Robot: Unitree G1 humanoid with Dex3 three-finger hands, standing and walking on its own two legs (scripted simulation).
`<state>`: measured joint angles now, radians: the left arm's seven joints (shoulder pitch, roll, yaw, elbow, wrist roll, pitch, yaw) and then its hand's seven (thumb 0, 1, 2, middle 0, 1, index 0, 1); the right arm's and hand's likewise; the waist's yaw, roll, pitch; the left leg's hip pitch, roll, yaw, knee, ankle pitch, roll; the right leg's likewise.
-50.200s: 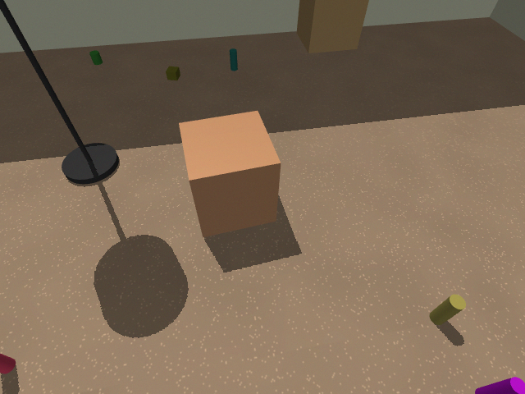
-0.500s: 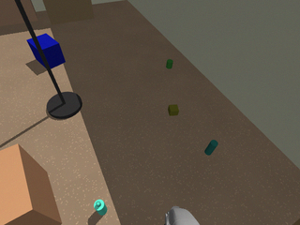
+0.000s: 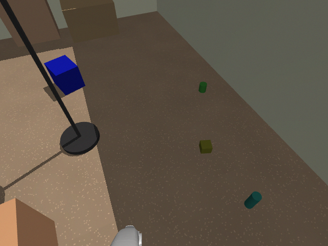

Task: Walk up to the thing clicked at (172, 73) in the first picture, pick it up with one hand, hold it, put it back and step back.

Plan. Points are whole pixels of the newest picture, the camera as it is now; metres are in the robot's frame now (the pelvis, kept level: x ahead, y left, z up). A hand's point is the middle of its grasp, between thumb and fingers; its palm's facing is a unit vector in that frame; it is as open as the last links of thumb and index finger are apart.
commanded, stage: walk up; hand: right
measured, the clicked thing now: (205, 146) +0.84 -0.27 -0.74
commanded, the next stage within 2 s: none
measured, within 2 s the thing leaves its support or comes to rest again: neither
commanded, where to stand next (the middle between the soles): +0.46 -0.01 m, yaw -1 degrees
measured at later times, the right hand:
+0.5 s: hand (265, 218) +0.22 -0.28 -0.16, palm faces -0.01 +0.93 -0.36, open 7.4 cm
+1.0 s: hand (242, 155) +0.42 -0.25 -0.13, palm faces -0.03 +0.90 -0.42, open 7.3 cm
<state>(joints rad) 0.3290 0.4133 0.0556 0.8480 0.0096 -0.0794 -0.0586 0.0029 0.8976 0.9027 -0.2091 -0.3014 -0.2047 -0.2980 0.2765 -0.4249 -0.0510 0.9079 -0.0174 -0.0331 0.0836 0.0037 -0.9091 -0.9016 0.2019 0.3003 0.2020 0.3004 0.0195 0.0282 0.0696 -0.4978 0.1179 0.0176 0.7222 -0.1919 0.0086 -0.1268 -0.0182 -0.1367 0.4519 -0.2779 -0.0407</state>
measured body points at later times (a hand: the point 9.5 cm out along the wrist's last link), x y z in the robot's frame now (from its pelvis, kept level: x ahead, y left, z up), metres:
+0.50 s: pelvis +0.19 +0.00 -0.02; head +0.20 -0.01 +0.43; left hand +0.27 +0.33 -0.12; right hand +0.22 -0.33 -0.13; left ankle +0.15 +0.15 -0.74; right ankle +0.27 -0.12 -0.74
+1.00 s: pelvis +0.33 +0.02 -0.01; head +0.36 +0.05 +0.43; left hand +0.38 +0.34 -0.15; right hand +0.42 -0.30 -0.11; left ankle +0.40 +0.15 -0.74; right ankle +0.31 -0.11 -0.69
